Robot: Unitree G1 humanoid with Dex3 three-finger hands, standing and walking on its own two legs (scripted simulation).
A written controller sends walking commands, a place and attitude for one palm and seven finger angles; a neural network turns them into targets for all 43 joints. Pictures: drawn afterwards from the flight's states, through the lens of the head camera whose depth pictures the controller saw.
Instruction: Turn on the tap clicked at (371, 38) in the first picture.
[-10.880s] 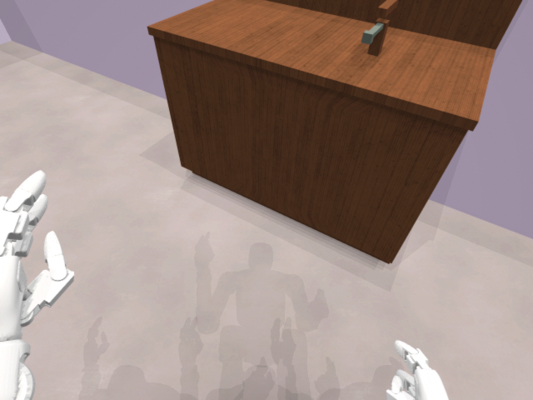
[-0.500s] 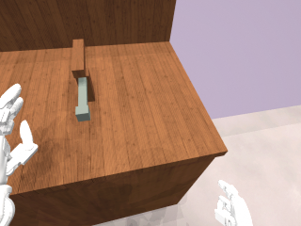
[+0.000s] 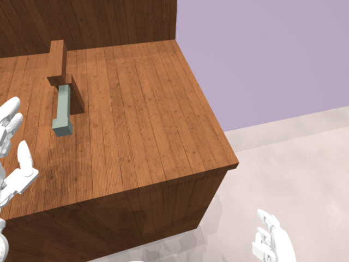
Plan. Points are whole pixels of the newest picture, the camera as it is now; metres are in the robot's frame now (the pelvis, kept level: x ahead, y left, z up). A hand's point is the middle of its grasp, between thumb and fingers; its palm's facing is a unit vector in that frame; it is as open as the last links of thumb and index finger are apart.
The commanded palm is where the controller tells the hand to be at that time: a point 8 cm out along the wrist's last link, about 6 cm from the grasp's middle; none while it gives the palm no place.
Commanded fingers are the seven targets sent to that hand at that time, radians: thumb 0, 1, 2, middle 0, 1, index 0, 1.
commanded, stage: shuffle to correct the standing spot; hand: left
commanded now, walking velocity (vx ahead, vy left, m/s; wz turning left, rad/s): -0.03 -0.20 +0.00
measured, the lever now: (62, 127) +0.33 +0.26 +0.13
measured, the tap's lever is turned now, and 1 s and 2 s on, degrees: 0 0 0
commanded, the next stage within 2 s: none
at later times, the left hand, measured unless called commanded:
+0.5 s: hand (52, 170) +0.22 +0.22 +0.17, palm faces +0.34 -0.84 -0.43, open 7.4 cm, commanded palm +0.16 +0.26 +0.18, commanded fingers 0.00 0.90 0.90 -0.20 -0.30 -0.20 -0.30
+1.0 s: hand (62, 171) +0.22 +0.20 +0.17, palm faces +0.31 -0.85 -0.42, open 7.4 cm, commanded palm +0.16 +0.25 +0.18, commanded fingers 0.00 0.90 0.90 -0.20 -0.30 -0.20 -0.30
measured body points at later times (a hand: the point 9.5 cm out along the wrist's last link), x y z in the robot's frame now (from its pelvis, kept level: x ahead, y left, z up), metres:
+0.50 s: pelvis +0.01 -0.02 +0.00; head +0.05 -0.01 +0.44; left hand +0.20 +0.26 +0.19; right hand +0.18 -0.26 -0.08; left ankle +0.02 +0.12 -0.73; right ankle +0.02 -0.10 -0.74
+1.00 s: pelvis +0.01 -0.03 -0.01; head +0.05 -0.02 +0.44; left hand +0.20 +0.25 +0.19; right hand +0.18 -0.27 -0.09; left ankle +0.02 +0.12 -0.73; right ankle +0.02 -0.10 -0.74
